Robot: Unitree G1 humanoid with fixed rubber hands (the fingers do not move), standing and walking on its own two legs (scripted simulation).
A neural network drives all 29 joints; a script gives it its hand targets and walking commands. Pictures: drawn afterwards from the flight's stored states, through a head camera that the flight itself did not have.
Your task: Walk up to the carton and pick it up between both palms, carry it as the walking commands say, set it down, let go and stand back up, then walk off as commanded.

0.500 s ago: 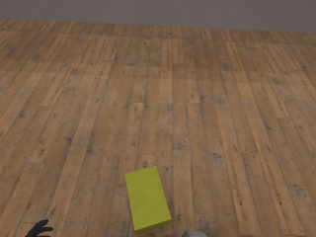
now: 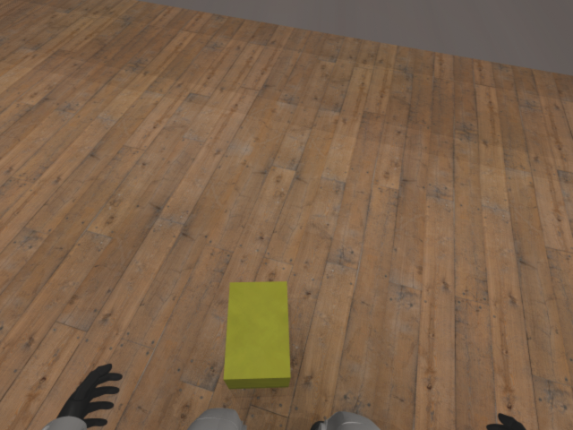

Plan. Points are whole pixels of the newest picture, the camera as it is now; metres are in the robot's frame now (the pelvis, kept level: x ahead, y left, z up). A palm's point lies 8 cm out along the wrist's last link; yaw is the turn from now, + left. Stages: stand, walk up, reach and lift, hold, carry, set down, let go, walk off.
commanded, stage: walk up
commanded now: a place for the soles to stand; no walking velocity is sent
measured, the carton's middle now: (258, 334) +0.43 +0.08 -0.69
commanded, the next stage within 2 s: none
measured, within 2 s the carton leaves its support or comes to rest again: neither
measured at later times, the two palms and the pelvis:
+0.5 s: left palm out of the picture +0.03 +0.34 -0.09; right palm out of the picture +0.11 -0.30 -0.10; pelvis -0.01 +0.01 +0.01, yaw +5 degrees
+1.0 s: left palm out of the picture +0.06 +0.34 -0.10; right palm (506, 428) +0.13 -0.31 -0.09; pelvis +0.00 +0.00 +0.00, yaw +8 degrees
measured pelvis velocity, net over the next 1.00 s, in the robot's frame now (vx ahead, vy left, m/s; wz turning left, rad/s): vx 0.00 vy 0.00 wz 0.14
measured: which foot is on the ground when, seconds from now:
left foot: up 0.00-0.02, down 0.04-1.00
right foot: down 0.00-1.00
